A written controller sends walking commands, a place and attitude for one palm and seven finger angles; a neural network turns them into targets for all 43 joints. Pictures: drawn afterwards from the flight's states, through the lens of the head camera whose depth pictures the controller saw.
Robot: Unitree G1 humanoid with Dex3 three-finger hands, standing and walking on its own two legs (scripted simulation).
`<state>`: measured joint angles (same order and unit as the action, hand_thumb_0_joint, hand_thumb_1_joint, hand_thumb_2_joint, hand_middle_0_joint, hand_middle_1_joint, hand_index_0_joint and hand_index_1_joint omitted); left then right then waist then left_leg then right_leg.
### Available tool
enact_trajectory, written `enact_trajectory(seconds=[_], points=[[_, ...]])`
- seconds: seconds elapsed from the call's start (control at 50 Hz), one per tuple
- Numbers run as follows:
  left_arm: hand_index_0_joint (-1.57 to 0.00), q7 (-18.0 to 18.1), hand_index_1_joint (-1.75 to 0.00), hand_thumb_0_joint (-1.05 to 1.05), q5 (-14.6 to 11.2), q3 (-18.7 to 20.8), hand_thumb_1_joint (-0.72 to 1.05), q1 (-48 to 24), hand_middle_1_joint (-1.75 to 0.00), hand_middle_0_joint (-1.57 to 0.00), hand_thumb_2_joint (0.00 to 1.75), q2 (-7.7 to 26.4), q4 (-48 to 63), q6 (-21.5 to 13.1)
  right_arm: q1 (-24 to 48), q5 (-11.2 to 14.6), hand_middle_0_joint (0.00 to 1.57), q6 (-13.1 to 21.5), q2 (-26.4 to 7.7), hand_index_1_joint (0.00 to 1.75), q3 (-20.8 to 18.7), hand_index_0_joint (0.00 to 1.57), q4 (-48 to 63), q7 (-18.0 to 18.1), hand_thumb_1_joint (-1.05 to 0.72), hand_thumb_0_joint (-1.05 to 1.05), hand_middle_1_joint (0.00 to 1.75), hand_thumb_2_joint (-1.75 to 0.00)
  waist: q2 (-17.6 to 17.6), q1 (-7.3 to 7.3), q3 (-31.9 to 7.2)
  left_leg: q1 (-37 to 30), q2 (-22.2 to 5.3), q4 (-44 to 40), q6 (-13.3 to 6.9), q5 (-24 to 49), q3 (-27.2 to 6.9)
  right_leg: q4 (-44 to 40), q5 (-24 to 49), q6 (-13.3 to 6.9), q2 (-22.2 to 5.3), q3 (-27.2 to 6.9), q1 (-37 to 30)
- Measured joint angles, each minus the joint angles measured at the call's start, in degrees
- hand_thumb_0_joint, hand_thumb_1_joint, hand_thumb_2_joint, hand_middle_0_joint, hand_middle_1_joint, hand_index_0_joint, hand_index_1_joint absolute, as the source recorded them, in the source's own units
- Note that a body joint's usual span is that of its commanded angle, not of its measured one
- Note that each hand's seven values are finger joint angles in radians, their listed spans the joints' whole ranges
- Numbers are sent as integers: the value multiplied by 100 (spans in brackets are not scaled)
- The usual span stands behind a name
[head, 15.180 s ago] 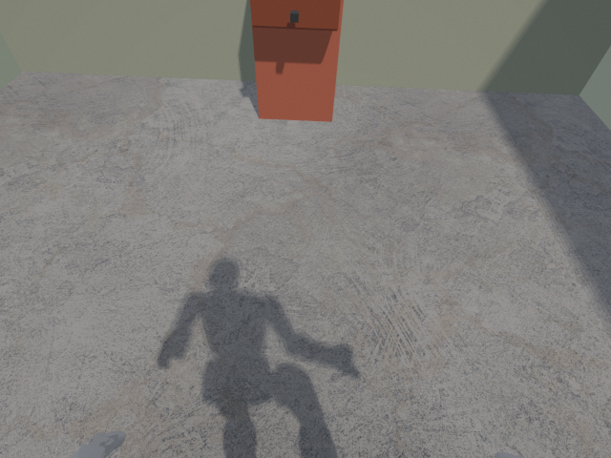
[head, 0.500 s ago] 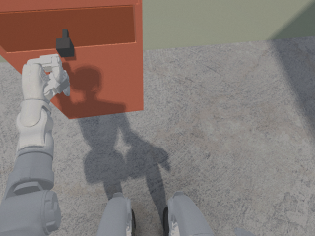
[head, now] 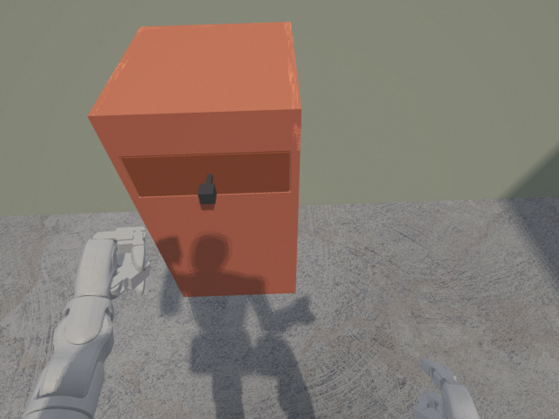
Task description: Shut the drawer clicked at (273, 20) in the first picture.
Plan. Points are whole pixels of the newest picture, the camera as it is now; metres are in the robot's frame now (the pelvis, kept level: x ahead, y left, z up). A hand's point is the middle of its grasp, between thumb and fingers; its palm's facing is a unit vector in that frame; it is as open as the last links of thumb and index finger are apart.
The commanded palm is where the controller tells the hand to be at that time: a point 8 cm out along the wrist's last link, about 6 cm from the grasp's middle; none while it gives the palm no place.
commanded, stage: draw the hand back to the body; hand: left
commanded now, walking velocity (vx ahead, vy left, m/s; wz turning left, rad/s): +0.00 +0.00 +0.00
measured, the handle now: (208, 187) +0.62 +0.20 -0.10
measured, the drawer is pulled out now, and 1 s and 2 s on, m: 0.00 0.00 0.00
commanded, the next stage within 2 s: step back with the hand held close in 0.66 s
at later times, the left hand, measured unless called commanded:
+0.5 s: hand (25, 312) +0.19 +0.24 +0.19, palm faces +0.39 -0.82 -0.42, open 3.3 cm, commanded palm +0.14 +0.28 +0.20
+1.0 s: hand (26, 315) +0.19 +0.24 +0.18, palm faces +0.33 -0.81 -0.49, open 3.3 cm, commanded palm +0.12 +0.28 +0.20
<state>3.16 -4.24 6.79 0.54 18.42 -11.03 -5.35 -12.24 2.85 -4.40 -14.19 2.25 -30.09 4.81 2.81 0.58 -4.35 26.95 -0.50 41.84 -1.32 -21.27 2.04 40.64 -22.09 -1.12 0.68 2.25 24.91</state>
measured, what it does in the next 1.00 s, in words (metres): stands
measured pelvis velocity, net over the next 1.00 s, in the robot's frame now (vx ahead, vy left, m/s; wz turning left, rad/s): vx -0.01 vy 0.00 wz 0.01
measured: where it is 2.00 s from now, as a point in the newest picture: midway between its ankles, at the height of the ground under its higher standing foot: outside the picture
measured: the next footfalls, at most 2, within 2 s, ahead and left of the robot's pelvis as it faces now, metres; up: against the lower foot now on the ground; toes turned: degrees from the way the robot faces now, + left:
right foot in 1.82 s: -0.23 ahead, -0.06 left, +0.00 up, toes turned +4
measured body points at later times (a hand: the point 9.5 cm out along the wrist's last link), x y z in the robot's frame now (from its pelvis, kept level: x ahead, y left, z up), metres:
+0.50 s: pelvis +0.01 +0.00 +0.03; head -0.01 -0.03 +0.48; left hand +0.16 +0.28 +0.21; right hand +0.22 -0.21 -0.05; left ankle +0.00 +0.10 -0.72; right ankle -0.02 -0.11 -0.72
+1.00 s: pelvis -0.01 +0.00 +0.03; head +0.01 -0.02 +0.48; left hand +0.16 +0.28 +0.21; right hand +0.18 -0.23 -0.06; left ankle +0.00 +0.10 -0.72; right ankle -0.02 -0.11 -0.72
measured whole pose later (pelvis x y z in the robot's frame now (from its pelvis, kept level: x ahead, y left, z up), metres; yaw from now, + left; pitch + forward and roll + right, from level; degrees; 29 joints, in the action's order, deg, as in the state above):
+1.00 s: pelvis -0.01 +0.00 +0.03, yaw +0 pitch +0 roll -1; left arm 5.1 -3.2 19.3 33.2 20.8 27.3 -10.1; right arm -9.4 -0.4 0.7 -14.4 0.1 -33.0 4.3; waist 4.4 -0.5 1.2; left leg 12.3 -0.1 24.4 -1.5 -12.4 1.7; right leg 21.1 -12.2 -0.6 0.8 2.5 9.2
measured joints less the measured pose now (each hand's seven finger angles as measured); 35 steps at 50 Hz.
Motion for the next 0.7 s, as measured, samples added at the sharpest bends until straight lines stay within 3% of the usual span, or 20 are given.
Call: enact_trajectory(seconds=[0.12,0.32,0.54,0.7], points=[[-140,210,-160,2,27,40,90,520,-160,-140,90,14,816,218,166,-27,20,186,22,30,102,21,-131,76,-91,1,30,-90,49,-188,236,-863,54,-735,0,311,-24,-729,297,10,-29,19,-872],[-140,155,-160,2,17,277,90,1909,-160,-140,90,24,2491,282,309,-195,20,542,72,30,126,21,-280,12,-91,1,30,-90,81,-377,451,-1830,66,-1593,18,635,-45,-1644,645,5,-10,31,-1869],[-141,162,-160,2,27,962,89,3039,-160,-140,90,214,3963,76,228,-298,20,805,43,30,6,21,-412,-80,-91,1,30,-90,208,-554,478,-2140,34,-1791,36,689,-99,-2024,781,-5,35,79,-2277],[-141,155,-160,1,64,874,89,2878,-160,-141,90,12,3563,108,193,-319,20,821,78,30,-13,21,-512,-29,-91,1,30,-90,190,-546,596,-2170,37,-1819,47,747,-129,-2006,801,-21,33,110,-2294]])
